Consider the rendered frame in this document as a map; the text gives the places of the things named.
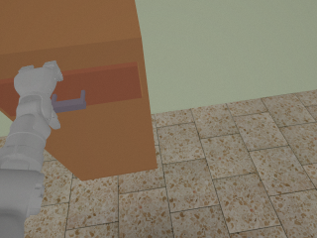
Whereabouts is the left robot forearm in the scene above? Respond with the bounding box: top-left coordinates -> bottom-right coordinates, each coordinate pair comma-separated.
0,91 -> 52,172

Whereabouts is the handle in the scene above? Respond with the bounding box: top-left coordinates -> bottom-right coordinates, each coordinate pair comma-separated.
52,89 -> 86,113

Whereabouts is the drawer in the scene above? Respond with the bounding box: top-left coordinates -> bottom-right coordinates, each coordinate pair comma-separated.
0,61 -> 142,117

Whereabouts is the left robot upper arm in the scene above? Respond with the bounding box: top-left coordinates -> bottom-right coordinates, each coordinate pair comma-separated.
0,169 -> 45,238

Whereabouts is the cabinet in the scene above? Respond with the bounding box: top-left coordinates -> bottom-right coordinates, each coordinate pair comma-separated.
0,0 -> 158,181

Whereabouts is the robot left hand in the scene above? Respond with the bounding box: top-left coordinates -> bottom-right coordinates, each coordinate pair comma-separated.
14,60 -> 63,130

